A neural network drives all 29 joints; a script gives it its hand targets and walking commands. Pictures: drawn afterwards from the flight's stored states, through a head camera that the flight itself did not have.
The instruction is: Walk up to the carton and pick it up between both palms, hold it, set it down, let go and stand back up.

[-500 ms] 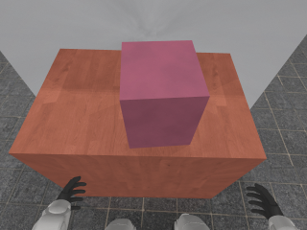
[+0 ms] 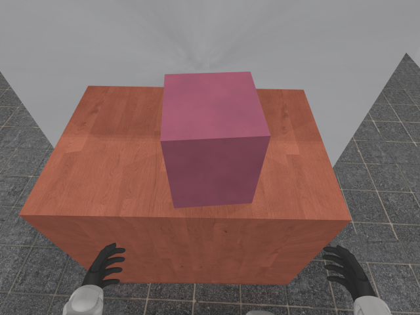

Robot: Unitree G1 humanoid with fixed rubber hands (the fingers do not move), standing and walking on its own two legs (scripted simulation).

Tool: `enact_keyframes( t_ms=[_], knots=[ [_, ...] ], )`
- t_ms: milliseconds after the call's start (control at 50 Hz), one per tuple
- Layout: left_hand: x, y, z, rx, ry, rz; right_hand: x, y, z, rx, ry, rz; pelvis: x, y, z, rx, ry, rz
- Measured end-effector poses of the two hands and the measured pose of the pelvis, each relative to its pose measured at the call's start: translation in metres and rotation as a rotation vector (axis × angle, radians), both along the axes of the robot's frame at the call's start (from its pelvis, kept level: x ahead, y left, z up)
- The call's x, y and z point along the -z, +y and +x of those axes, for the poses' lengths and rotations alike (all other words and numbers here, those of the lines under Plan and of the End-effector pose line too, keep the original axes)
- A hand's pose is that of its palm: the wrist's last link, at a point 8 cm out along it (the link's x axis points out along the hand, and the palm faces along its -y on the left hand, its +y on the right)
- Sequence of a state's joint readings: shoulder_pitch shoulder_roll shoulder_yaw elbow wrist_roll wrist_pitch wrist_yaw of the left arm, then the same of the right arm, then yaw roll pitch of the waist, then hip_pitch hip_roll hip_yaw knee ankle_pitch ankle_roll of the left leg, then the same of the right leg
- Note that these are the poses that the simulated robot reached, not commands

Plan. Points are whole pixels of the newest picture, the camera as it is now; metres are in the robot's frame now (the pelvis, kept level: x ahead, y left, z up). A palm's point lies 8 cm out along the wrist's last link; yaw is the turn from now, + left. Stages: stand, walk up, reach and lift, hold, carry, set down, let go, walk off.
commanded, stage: reach and lift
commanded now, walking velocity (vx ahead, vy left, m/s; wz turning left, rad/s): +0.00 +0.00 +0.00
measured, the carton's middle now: (210, 142) +0.48 +0.02 +0.01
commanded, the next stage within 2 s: none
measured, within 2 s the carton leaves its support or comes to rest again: neither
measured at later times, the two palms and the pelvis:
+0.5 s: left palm (100, 258) +0.21 +0.23 -0.03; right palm (339, 264) +0.21 -0.22 -0.01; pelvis +0.03 +0.01 +0.01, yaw +0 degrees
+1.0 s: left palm (97, 249) +0.22 +0.23 -0.01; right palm (327, 245) +0.23 -0.20 +0.01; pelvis +0.04 +0.01 +0.01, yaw +0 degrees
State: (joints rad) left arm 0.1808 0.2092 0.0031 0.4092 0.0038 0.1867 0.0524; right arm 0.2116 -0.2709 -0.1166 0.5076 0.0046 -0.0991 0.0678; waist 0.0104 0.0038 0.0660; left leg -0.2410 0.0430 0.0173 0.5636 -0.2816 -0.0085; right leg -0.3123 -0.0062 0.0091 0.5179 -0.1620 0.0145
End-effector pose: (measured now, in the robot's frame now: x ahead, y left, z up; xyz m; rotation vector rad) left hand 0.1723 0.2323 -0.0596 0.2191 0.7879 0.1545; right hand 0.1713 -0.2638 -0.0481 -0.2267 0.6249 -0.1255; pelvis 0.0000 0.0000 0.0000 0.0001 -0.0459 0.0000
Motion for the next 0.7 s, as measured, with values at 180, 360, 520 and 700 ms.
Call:
enact_keyframes(
  t_ms=[180,360,520,700],
  knots=[
    [-0.008,0.008,0.015,0.015,-0.061,0.003,-0.018,0.023,0.014,-0.002,-0.064,0.032,-0.003,-0.002,0.006,0.0,0.017,0.004],
    [-0.024,0.004,0.043,0.008,-0.211,-0.049,-0.023,0.034,0.022,0.035,-0.089,0.071,-0.006,0.007,0.023,0.0,0.05,-0.009],
    [-0.026,-0.007,0.041,-0.016,-0.281,-0.106,-0.036,0.042,0.038,0.034,-0.192,0.096,-0.008,0.012,0.034,0.0,0.068,-0.015],
    [-0.041,-0.002,0.044,0.004,-0.389,-0.086,-0.048,0.054,0.048,0.006,-0.277,0.137,-0.008,0.013,0.035,0.0,0.068,-0.016]
  ],
)
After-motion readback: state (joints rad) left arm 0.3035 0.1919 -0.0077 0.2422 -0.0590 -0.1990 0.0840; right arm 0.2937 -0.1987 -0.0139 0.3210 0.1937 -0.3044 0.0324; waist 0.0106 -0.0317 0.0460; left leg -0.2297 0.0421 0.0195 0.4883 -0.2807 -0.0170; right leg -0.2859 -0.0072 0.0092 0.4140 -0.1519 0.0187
